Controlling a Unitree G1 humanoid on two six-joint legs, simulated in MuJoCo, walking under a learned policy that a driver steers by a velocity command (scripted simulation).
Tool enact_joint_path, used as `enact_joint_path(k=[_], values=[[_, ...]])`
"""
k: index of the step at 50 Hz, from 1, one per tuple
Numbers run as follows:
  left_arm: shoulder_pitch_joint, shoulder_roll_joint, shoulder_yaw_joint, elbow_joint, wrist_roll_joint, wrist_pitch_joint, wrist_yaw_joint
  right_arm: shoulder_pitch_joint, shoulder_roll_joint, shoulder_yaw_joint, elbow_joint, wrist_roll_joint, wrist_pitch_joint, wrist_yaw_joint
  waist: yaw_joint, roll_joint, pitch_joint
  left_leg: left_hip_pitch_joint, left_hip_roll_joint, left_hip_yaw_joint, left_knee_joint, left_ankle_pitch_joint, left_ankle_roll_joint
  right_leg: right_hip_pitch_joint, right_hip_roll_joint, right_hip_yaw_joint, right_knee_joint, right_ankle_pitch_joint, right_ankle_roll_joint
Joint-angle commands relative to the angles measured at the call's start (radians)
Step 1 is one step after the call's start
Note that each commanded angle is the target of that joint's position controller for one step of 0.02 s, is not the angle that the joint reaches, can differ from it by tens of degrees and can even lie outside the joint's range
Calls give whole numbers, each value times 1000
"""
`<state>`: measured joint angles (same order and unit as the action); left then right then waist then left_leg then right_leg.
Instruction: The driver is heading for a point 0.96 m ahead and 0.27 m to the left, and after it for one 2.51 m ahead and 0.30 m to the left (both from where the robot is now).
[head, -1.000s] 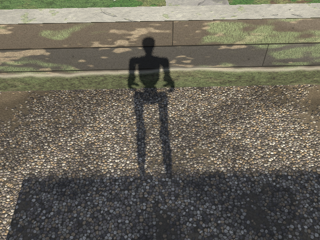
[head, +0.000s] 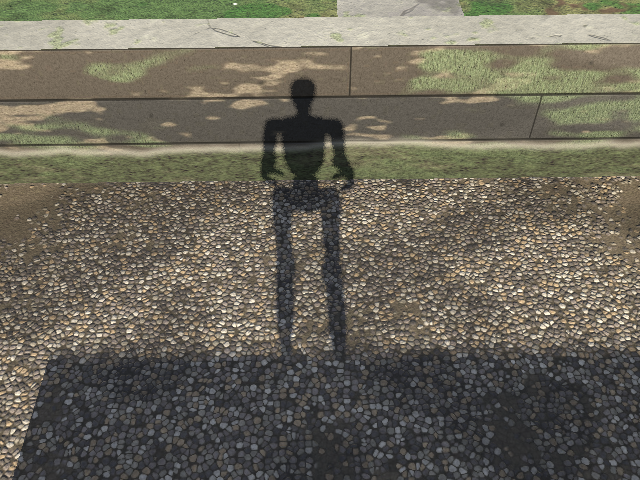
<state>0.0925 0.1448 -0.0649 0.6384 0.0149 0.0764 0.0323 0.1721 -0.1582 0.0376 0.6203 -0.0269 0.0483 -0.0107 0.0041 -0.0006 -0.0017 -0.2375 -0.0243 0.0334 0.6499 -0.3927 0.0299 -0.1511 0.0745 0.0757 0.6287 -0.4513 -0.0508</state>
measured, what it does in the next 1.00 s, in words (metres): stands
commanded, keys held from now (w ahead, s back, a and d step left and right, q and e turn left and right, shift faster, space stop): w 1.00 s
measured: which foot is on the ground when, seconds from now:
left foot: down 0.00-1.00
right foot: down 0.00-1.00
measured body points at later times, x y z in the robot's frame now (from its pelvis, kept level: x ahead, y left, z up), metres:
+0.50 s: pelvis +0.00 +0.00 +0.00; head +0.00 -0.01 +0.45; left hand +0.19 +0.19 -0.09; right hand +0.17 -0.21 -0.10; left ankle -0.03 +0.10 -0.72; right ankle -0.07 -0.10 -0.72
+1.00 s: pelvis +0.00 -0.01 +0.00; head +0.00 +0.00 +0.45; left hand +0.18 +0.19 -0.09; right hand +0.17 -0.20 -0.09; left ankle -0.03 +0.10 -0.72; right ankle -0.07 -0.10 -0.72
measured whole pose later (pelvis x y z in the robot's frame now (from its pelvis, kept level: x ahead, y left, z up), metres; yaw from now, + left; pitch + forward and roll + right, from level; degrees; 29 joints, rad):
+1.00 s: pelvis +0.00 -0.01 +0.00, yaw +0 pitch -1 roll +0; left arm 0.11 0.15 -0.07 0.63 0.02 0.07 0.02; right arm 0.16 -0.14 0.05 0.60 -0.03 0.04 -0.01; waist -0.01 -0.01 0.01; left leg -0.24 -0.01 0.03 0.63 -0.37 0.02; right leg -0.15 0.08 0.07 0.60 -0.43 -0.06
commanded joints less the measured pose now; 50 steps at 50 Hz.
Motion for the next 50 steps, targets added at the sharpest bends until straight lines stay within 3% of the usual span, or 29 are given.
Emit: enact_joint_path(k=[1, 15, 16, 19, 27, 28, 31, 32, 37, 50], values=[[-87, 66, 14, -90, 1, -18, -2, -63, -58, -9, -99, -5, -25, 8, -5, -31, -52, 83, 44, -59, -60, 335, 19, -86, -69, 77, -99, 425, 2], [-72, 71, 14, -89, 3, -22, -4, -51, -61, -6, -97, -3, -31, 7, -3, -7, -62, 101, 53, -65, -58, 370, 25, -84, -64, 69, -100, 415, 3], [-80, 62, 15, -96, 4, -16, 1, -31, -79, -16, -78, 4, -29, -5, 6, 11, -77, 139, 60, -73, -46, 426, 29, -93, -64, 58, -93, 436, -9], [-73, 62, 14, -90, 3, -13, 5, -33, -74, -17, -79, 5, -24, -12, 5, 4, -76, 155, 67, -75, -35, 458, 34, -108, -60, 48, -91, 433, -5], [-80, 58, 12, -91, 1, -11, 6, -37, -73, -18, -77, 2, -20, -12, 7, -10, -65, 134, 59, -71, -31, 434, 28, -107, -63, 52, -88, 455, -8], [-70, 67, 11, -84, 1, -18, 1, -57, -56, -8, -96, -5, -21, -1, -3, -29, -50, 93, 50, -62, -41, 380, 23, -97, -64, 64, -94, 441, 3], [-75, 69, 12, -89, 2, -20, -2, -52, -62, -7, -95, -7, -27, 5, -2, -24, -53, 79, 44, -61, -53, 351, 18, -82, -70, 74, -97, 448, -1], [-74, 66, 11, -87, 1, -23, -1, -70, -55, -9, -105, 0, -24, 0, -3, -26, -45, 67, 47, -64, -59, 360, 11, -66, -68, 77, -100, 489, 4], [-57, 72, 14, -87, 4, -24, -3, -66, -49, -7, -106, -5, -23, -5, -12, -5, -62, 85, 47, -57, -66, 374, 8, -52, -69, 77, -100, 497, 4], [-53, 65, 15, -99, 5, -26, -6, -74, -43, -6, -104, -1, -25, -4, -10, -6, -61, 90, 55, -60, -73, 354, 11, -62, -64, 75, -114, 437, 8]])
